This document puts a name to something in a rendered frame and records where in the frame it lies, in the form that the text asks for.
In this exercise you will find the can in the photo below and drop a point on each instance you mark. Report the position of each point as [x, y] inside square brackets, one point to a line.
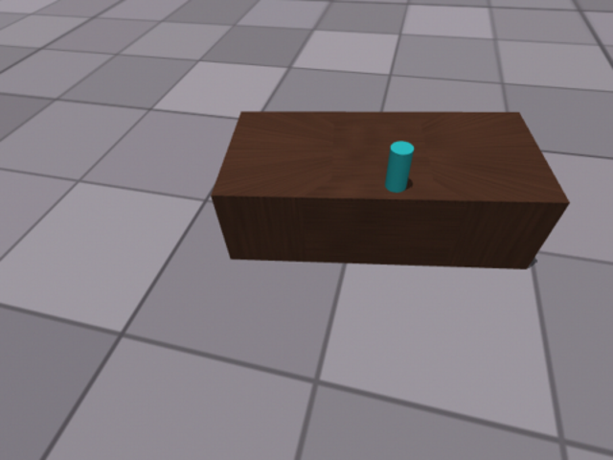
[399, 164]

